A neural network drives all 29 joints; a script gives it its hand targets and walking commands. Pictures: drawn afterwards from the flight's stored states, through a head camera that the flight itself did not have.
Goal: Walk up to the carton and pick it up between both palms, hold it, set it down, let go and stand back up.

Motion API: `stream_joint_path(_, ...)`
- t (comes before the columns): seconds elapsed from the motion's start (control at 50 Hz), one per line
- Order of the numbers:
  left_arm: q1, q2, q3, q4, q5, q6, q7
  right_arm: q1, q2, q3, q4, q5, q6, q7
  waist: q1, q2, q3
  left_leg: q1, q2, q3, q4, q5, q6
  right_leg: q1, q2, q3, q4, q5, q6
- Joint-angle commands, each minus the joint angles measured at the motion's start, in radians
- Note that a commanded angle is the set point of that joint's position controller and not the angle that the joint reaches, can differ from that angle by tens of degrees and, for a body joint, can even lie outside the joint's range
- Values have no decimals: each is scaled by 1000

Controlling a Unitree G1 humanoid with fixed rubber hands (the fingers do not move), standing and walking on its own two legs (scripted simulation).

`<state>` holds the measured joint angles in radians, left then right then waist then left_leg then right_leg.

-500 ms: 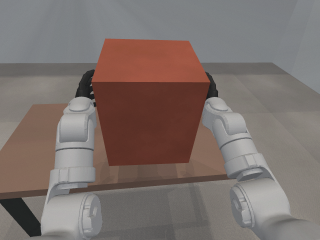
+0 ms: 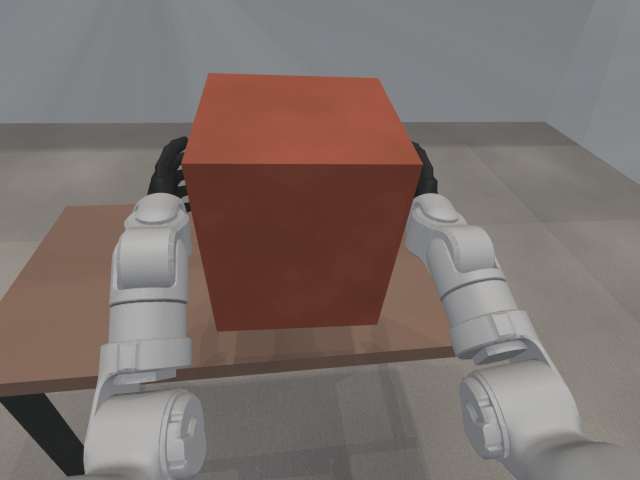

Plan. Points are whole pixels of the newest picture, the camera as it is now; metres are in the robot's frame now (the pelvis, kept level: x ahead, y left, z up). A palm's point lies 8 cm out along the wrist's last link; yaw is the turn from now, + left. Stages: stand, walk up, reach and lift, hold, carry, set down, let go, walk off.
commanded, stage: hold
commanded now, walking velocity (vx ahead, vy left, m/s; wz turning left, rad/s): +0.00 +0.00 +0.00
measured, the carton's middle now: (297, 205) +0.39 +0.00 +0.21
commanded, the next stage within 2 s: none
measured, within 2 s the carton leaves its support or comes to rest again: neither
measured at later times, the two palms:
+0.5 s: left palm (168, 200) +0.36 +0.15 +0.23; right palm (420, 199) +0.36 -0.15 +0.23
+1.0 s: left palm (169, 202) +0.36 +0.15 +0.23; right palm (420, 199) +0.37 -0.15 +0.23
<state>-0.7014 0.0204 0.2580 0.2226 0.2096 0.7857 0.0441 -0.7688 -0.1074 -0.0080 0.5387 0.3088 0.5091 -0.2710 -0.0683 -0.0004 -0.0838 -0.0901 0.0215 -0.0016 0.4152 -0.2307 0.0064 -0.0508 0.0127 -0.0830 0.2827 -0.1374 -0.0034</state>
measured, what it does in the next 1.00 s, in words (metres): stands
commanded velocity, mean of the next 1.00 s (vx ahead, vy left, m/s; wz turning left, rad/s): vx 0.00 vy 0.00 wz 0.00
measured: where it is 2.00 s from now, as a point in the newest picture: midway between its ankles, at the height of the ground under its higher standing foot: outside the picture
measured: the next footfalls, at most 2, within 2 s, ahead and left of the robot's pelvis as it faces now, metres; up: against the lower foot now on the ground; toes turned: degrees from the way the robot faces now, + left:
none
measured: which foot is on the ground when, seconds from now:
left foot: down 0.00-1.00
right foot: down 0.00-1.00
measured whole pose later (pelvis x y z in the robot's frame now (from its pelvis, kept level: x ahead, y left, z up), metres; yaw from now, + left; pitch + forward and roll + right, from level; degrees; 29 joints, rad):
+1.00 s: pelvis +0.00 +0.00 +0.00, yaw +0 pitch -5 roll -2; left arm -0.71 0.03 0.26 0.26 0.20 0.77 0.05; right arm -0.79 -0.12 0.00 0.57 0.32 0.51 -0.27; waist -0.07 0.00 -0.10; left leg -0.10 0.02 0.00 0.42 -0.23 0.00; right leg -0.06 0.02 -0.08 0.29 -0.14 -0.01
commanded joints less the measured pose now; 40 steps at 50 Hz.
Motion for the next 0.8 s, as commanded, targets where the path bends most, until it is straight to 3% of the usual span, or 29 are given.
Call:
stream_joint_path(0.0, -869, -673, -502, -167, -188, -84, -138, -1006, 731, 351, -409, 118, -76, 131, -11, 50, -417, 86, -54, -35, -44, 343, -50, 133, 64, 49, 1, 224, 37)
stream_joint_path(0.34, -912, -676, -478, -114, -188, -97, -130, -1045, 746, 329, -353, 113, -84, 142, -2, 49, -410, 68, -54, -32, -54, 290, -41, 116, 60, 52, -3, 177, 38)
stream_joint_path(0.78, -901, -675, -485, -138, -197, -102, -130, -1027, 750, 348, -381, 135, -75, 130, -9, 49, -432, 82, -59, -40, -38, 338, -47, 127, 63, 54, 4, 235, 43)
